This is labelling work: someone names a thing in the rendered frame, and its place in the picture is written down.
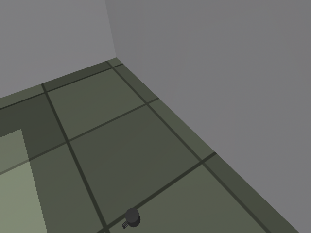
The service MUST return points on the mug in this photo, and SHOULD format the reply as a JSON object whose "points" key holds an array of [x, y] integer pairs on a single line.
{"points": [[132, 218]]}

